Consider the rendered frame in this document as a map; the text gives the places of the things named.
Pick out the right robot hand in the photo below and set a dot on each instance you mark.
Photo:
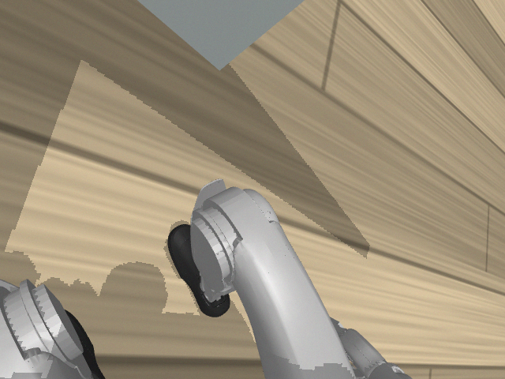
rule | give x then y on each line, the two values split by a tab
359	351

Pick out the right robot arm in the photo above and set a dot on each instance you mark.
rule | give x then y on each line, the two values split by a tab
388	371

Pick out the left robot foot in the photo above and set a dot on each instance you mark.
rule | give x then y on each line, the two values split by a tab
88	348

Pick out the right robot foot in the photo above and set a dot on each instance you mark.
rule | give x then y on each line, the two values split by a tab
179	245

